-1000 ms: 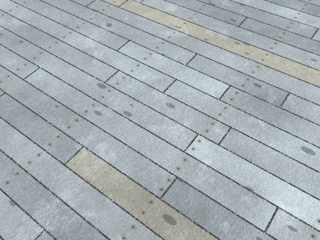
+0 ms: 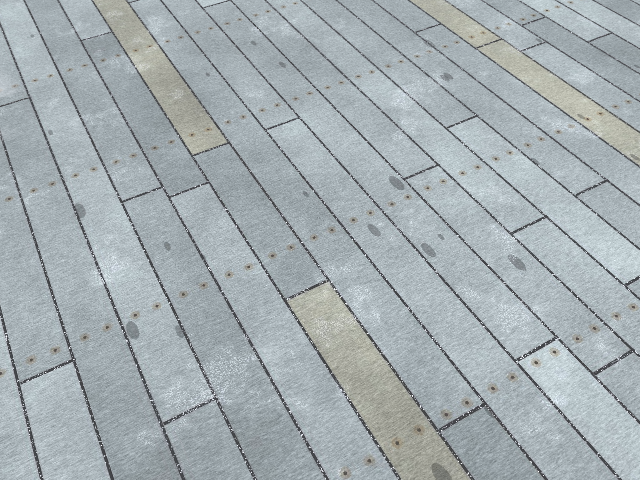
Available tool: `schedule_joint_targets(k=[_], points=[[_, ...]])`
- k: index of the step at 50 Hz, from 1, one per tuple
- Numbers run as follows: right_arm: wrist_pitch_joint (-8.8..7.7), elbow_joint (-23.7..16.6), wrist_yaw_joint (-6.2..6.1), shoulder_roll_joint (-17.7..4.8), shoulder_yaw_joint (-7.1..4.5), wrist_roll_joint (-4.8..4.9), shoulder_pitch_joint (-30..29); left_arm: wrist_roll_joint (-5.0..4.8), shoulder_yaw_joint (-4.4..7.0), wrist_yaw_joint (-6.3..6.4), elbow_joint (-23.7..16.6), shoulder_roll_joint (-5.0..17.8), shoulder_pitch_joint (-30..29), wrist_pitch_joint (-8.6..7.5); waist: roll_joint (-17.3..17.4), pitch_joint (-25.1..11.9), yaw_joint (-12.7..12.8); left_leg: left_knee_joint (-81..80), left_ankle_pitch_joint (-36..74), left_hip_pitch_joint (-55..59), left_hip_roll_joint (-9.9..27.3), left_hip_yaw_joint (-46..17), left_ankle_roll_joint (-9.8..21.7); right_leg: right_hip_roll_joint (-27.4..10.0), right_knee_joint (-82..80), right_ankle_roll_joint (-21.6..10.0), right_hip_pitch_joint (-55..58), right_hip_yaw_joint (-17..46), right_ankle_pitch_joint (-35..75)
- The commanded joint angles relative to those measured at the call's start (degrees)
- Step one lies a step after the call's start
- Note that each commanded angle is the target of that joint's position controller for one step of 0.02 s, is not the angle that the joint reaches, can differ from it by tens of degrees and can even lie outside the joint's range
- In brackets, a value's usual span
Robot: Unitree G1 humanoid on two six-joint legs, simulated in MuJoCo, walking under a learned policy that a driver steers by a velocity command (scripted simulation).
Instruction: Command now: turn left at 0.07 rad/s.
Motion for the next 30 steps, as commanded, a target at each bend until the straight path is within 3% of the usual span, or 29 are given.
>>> schedule_joint_targets(k=[1, 2, 6, 7, 8, 10, 12, 13, 16, 18, 19, 20, 21, 22, 23, 24, 26, 28, 30], points=[[-1.13, -0.92, -0.29, -5.81, -1.26, 0.53, 0.16, -0.20, 2.03, 0.02, -1.24, 7.88, 1.32, -0.44, -0.75, -1.52, 1.13, -3.23, 8.38, -1.67, 4.64, -4.53, 1.14, -6.05, -6.89, -1.12, 2.21, 6.88, 4.49], [-1.29, -0.22, -0.27, -5.07, -0.96, 0.37, 0.35, -0.09, 2.19, 0.08, -0.75, 8.01, 0.54, -0.25, -1.22, -0.38, 0.82, -4.40, 6.87, -2.38, 4.58, -4.54, 1.04, -6.23, -6.55, -1.22, 1.84, 7.09, 3.58], [-1.81, 2.75, -0.86, -5.77, -0.88, 0.24, 0.71, 0.03, 2.14, -0.04, 1.41, 7.43, 0.42, -0.43, 0.17, -1.44, 1.06, -5.68, 7.52, -1.62, 4.97, -4.90, 1.33, -6.40, -6.53, -1.28, 3.34, 6.98, 5.82], [-1.85, 3.66, -0.85, -5.36, -0.70, 0.20, 1.43, 0.08, 2.10, -0.12, 2.40, 7.29, 1.12, -0.43, -0.26, -2.78, 1.06, -6.21, 1.98, -1.13, 4.52, -4.66, 1.63, -5.85, -7.23, -1.32, 3.82, 6.79, -0.29], [-1.72, 4.22, -0.85, -5.91, -0.93, 0.09, 1.71, 0.14, 2.53, -0.19, 3.02, 8.24, 1.40, -0.19, -0.80, -1.86, 1.11, -5.16, -6.37, -2.50, 3.27, -3.96, 2.44, -4.78, -6.77, -1.80, 2.90, 6.60, -9.22], [-1.29, 4.33, -0.55, -6.72, -1.30, -0.52, 1.88, 0.44, 3.05, -0.54, 3.37, 9.36, 1.82, 0.50, -1.90, 2.46, 1.17, -3.56, -22.35, -7.99, 1.93, -4.04, 4.29, -4.67, -7.20, -3.72, -1.82, 8.50, -25.55], [-1.52, 4.06, -0.21, -6.50, -1.32, -0.41, 1.85, 0.23, 3.31, -0.82, 3.59, 9.72, 2.68, 0.57, -2.41, 5.07, 1.27, -2.65, -25.94, -12.08, 2.24, -5.17, 5.32, -6.22, -8.16, -5.21, -4.17, 12.17, -30.79], [-1.90, 4.06, -0.09, -6.22, -1.27, -0.35, 1.97, 0.18, 3.44, -0.93, 3.66, 9.79, 2.85, 0.30, -2.62, 5.48, 1.13, -2.07, -24.13, -12.29, 2.58, -5.25, 5.39, -7.25, -8.49, -5.77, -3.88, 14.04, -30.38], [-3.20, 5.00, 0.09, -5.74, -1.36, -0.31, 4.02, 0.26, 3.88, -1.16, 3.75, 9.69, 2.05, -0.68, -2.67, 2.04, -0.03, -2.29, -16.86, -6.62, 2.58, -5.00, 5.69, -7.51, -8.36, -5.81, -2.99, 14.63, -24.41], [-3.82, 6.48, -0.03, -7.19, -1.84, -0.01, 8.93, 0.03, 3.56, -1.56, 2.15, 8.27, -2.50, -1.31, 1.32, 2.50, -2.89, -9.30, -22.79, 1.88, 6.17, -12.61, 8.67, -3.10, -1.76, -3.71, -11.56, 8.76, -20.12], [-4.06, 7.92, -0.20, -9.60, -2.65, 0.00, 13.14, 0.17, 3.21, -1.85, 0.94, 6.66, -5.52, -1.87, 6.45, 3.85, -4.67, -15.52, -28.33, 8.31, 11.62, -21.89, 11.55, 0.74, 6.96, -2.01, -19.28, 2.41, -13.85], [-4.16, 8.46, -0.24, -11.38, -3.38, -0.31, 13.67, 0.78, 2.99, -1.90, 0.11, 6.51, -6.49, -2.43, 9.25, 6.54, -4.77, -18.46, -28.13, 11.06, 17.27, -27.92, 13.96, 0.49, 11.91, -1.90, -25.13, -1.12, -10.08], [-4.38, 8.38, -0.17, -10.17, -3.29, -0.64, 13.93, 1.13, 3.38, -1.89, -0.25, 8.25, -7.48, -2.90, 6.84, 6.70, -5.28, -19.28, -25.65, 11.42, 18.88, -29.07, 14.99, -1.38, 17.24, -2.13, -27.91, 0.85, -11.48], [-4.71, 8.38, -0.15, -10.02, -3.30, -0.75, 13.48, 1.07, 3.47, -2.18, -0.38, 8.27, -6.36, -3.40, 5.69, 6.02, -3.98, -18.79, -22.65, 12.12, 18.96, -28.00, 15.22, -2.43, 19.84, -2.37, -29.12, 1.75, -11.78], [-5.17, 8.70, -0.14, -9.04, -3.06, -0.75, 14.18, 1.09, 3.55, -2.46, -1.09, 8.58, -7.81, -3.97, 4.23, 5.76, -4.24, -17.53, -13.45, 13.52, 18.00, -24.64, 14.80, -3.16, 20.46, -2.08, -29.60, 1.84, -11.66], [-5.35, 8.79, -0.25, -8.92, -3.13, -0.58, 12.42, 0.86, 3.34, -2.83, -0.86, 7.47, -6.04, -4.14, 5.87, 4.09, -2.54, -17.57, -12.60, 13.02, 16.92, -22.18, 14.18, -3.71, 19.06, -1.91, -27.70, 1.35, -10.26], [-5.86, 8.37, -0.20, -8.26, -2.97, -0.46, 10.18, 0.92, 3.16, -3.53, -1.13, 7.24, -6.42, -4.11, 6.32, 3.42, -1.84, -17.02, -6.33, 8.65, 14.03, -16.39, 12.49, -2.88, 14.98, -1.25, -21.39, -0.51, -7.41], [-5.99, 8.79, 0.01, -8.52, -3.02, -0.14, 9.58, 0.79, 3.01, -3.71, -1.32, 6.34, -5.66, -3.75, 6.14, 3.44, -0.63, -15.35, -0.02, 3.15, 12.69, -12.13, 11.12, -1.50, 9.71, -1.06, -13.10, -2.58, -4.50], [-5.95, 8.81, 0.17, -9.19, -3.17, 0.56, 7.78, 0.72, 3.31, -3.07, 0.98, 6.11, 1.18, -3.60, 4.34, 2.15, 3.22, -10.13, 6.05, -5.40, 11.23, -8.67, 8.88, 0.90, 2.45, -1.10, 2.61, -4.63, 2.53]])
Keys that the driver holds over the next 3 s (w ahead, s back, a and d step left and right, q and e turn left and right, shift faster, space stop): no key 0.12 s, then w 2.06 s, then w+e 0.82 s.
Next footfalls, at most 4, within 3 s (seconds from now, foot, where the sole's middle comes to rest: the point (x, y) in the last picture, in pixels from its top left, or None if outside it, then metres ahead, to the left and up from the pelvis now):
0.64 right None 0.21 -0.12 -0.78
1.12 left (320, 463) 0.55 0.05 -0.78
1.68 right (393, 336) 0.85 -0.13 -0.78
2.24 left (321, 243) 1.15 0.04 -0.78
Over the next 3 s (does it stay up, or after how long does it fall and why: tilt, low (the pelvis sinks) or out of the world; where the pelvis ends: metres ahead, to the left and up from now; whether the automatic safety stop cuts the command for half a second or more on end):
stays up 1.37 -0.13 0.00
